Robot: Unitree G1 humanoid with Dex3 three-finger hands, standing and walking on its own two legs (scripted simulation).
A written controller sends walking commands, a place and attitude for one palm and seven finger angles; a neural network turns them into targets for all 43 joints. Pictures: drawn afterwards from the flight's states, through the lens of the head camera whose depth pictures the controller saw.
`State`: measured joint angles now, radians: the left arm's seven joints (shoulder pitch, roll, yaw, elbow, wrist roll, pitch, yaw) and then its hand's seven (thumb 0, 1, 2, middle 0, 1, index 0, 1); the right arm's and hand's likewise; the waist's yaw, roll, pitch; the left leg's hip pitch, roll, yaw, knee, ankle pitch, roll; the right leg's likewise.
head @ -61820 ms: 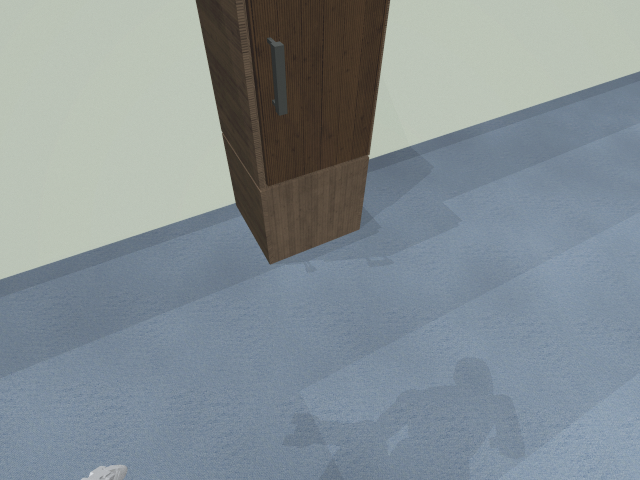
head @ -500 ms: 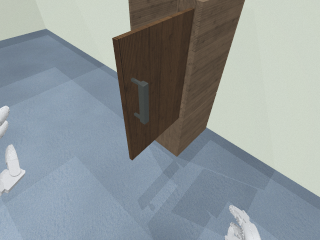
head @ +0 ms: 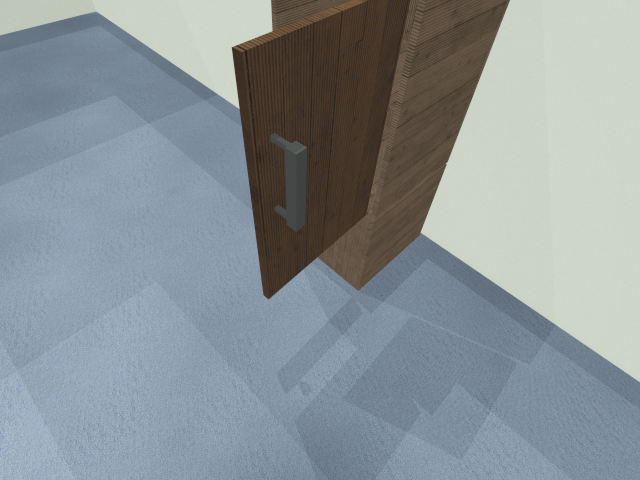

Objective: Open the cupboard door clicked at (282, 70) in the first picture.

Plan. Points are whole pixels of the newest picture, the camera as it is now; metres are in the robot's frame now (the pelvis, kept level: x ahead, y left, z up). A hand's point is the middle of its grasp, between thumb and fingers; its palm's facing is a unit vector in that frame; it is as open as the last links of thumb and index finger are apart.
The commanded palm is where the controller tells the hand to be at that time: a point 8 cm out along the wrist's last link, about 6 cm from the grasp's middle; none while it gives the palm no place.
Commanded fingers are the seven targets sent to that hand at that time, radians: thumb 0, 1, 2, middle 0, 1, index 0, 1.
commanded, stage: let the arm hang, fingers relaxed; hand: left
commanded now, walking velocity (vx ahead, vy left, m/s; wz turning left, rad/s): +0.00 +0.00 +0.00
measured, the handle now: (287, 184) +0.56 +0.09 +0.02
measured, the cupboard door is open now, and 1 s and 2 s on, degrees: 93 93 93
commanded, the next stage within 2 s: look to check the result in 0.72 s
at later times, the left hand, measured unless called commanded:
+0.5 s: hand out of the picture -0.01 +0.17 -0.17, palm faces +0.02 -0.98 -0.18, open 7.4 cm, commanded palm none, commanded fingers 0.00 0.90 0.90 -0.20 -0.30 -0.20 -0.30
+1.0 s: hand out of the picture +0.00 +0.19 -0.17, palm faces +0.01 -0.98 -0.21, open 7.4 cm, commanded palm none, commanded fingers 0.00 0.90 0.90 -0.20 -0.30 -0.20 -0.30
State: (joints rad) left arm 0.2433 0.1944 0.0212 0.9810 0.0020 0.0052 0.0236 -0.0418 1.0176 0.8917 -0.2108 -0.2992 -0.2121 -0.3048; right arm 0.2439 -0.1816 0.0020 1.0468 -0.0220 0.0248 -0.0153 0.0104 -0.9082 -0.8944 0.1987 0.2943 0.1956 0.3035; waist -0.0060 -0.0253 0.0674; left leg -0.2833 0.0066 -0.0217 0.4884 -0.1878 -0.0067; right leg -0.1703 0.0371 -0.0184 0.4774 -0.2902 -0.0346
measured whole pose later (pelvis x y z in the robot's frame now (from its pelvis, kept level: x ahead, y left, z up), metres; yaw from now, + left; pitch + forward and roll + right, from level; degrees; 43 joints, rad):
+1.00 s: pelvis +0.00 +0.01 +0.01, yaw -1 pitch -2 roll +0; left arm 0.27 0.17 0.01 1.15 0.01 -0.01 0.02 0.00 0.91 0.89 -0.20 -0.30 -0.20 -0.30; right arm 0.24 -0.16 -0.01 1.14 -0.02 0.01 -0.03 0.01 -0.91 -0.89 0.20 0.29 0.20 0.30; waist -0.01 0.01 0.06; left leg -0.23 0.00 0.00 0.41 -0.15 0.01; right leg -0.13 0.02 0.01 0.42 -0.26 -0.02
